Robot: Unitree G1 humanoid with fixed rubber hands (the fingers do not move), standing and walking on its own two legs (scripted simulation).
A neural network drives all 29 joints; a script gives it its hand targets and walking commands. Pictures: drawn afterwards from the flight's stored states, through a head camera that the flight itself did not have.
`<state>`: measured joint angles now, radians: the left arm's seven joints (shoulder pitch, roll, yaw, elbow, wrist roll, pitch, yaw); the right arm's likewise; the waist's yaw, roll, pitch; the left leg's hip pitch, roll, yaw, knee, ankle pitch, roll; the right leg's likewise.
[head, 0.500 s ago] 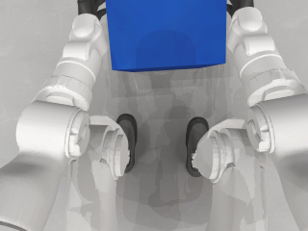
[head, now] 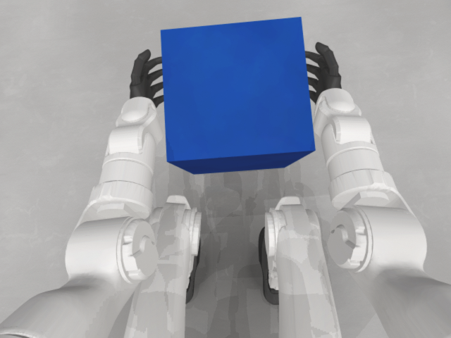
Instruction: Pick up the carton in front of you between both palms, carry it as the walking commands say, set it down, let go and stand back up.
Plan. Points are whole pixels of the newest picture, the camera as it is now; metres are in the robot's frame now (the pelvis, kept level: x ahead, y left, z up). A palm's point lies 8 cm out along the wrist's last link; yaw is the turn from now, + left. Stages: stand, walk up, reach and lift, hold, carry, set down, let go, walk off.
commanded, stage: reach and lift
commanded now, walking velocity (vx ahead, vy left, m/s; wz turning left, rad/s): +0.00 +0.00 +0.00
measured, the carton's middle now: (235, 113) +0.49 -0.01 -0.14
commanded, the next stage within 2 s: none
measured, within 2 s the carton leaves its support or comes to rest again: neither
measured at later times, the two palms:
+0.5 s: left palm (100, 70) +0.46 +0.14 +0.08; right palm (373, 66) +0.47 -0.16 +0.08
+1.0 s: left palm out of the picture +0.42 +0.15 +0.25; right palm out of the picture +0.42 -0.15 +0.24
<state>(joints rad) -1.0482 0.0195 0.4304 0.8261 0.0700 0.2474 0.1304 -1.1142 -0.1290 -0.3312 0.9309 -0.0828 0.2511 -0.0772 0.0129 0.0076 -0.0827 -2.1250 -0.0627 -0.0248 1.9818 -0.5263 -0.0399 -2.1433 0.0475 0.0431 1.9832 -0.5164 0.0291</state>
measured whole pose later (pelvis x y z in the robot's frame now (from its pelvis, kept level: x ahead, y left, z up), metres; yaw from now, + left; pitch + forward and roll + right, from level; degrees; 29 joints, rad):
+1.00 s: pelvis +0.08 +0.00 +0.27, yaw -1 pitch +20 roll +0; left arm -0.43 -0.14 0.35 0.56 0.18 0.32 0.05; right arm -0.44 0.10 -0.32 0.59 -0.19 0.33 -0.04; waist 0.01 0.01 -0.19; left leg -0.95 -0.04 -0.06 1.03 -0.42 -0.01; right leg -0.96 0.04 0.06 1.03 -0.41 0.01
